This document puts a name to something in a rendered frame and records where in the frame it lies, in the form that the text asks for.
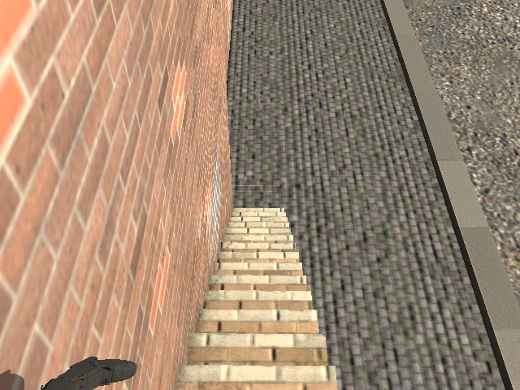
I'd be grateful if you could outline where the left robot hand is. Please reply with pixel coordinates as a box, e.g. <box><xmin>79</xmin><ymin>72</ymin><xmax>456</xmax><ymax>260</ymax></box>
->
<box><xmin>41</xmin><ymin>356</ymin><xmax>137</xmax><ymax>390</ymax></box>

